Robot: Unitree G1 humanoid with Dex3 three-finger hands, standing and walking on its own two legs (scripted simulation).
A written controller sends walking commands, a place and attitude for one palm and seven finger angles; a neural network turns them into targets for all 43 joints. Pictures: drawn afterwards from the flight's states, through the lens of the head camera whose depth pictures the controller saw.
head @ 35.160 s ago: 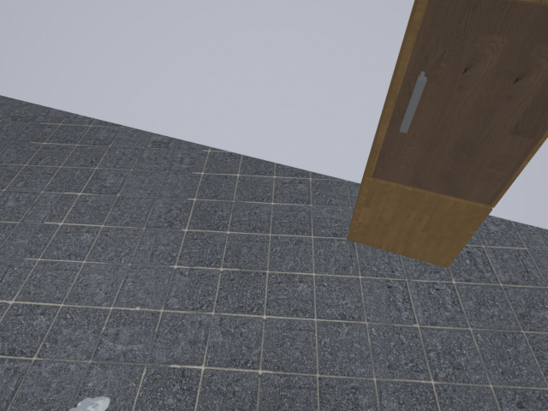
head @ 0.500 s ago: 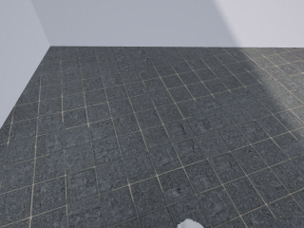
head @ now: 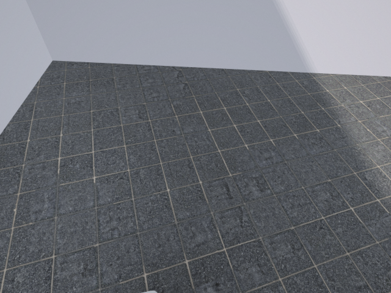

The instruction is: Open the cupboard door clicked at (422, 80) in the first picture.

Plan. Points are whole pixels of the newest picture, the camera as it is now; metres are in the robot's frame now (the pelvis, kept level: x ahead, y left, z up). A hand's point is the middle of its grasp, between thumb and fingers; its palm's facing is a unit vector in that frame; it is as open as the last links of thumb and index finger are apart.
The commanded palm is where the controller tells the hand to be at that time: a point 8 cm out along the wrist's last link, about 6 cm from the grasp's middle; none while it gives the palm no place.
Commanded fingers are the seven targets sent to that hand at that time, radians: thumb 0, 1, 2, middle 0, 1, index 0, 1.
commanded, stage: turn to face it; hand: left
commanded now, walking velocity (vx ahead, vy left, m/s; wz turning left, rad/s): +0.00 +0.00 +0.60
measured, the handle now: out of the picture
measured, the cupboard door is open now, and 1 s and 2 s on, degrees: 42 42 42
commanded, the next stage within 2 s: none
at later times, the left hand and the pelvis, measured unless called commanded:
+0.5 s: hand out of the picture +0.05 +0.14 -0.14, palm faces +0.30 -0.91 -0.29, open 7.4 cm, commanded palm none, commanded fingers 0.00 0.90 0.90 -0.20 -0.30 -0.20 -0.30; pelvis +0.06 -0.07 +0.02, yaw +18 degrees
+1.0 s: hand out of the picture +0.06 +0.13 -0.14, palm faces +0.56 -0.77 -0.31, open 7.3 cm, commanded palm none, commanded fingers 0.00 0.90 0.90 -0.20 -0.30 -0.20 -0.30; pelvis +0.10 -0.11 +0.00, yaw +37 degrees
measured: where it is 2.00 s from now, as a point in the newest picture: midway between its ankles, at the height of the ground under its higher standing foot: outside the picture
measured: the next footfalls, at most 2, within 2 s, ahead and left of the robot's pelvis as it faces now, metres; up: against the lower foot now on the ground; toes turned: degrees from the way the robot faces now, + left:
right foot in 0.30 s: +0.09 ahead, -0.17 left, +0.00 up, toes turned +8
left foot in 0.64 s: +0.07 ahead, +0.06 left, +0.00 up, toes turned +30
